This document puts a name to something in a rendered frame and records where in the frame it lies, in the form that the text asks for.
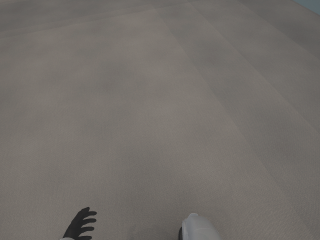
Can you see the right robot shin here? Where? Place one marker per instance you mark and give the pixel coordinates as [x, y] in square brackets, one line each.
[193, 214]

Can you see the robot left hand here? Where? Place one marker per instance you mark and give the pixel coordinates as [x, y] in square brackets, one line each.
[75, 228]

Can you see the robot right thigh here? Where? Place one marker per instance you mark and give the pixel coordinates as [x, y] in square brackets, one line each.
[199, 228]

